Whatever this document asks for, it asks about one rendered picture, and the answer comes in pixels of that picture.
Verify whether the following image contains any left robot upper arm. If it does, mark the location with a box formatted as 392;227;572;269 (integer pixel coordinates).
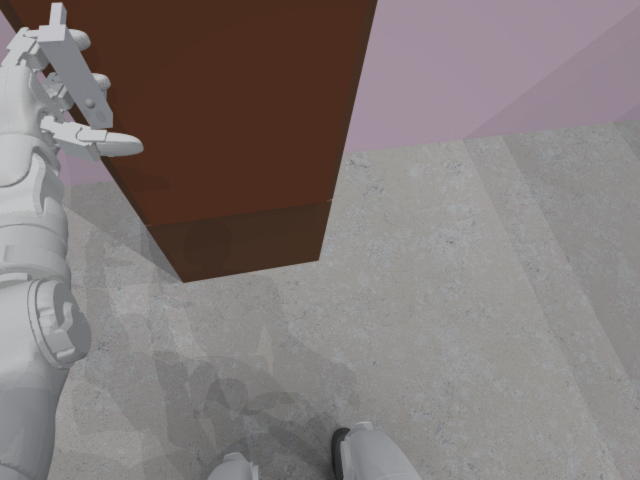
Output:
0;279;92;480

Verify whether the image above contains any right robot thigh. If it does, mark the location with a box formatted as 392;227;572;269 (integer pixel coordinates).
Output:
340;430;422;480

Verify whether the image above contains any left robot hand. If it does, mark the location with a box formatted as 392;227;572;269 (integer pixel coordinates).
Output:
0;27;144;162

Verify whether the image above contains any handle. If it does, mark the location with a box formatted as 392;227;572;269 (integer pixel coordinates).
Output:
37;2;113;130

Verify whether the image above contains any cupboard door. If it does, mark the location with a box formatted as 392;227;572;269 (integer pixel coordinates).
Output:
9;0;367;226

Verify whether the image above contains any right robot shin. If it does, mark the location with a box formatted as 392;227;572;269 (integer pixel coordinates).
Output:
342;422;374;480

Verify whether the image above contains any robot left forearm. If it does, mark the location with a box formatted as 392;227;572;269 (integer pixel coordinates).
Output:
0;134;71;291

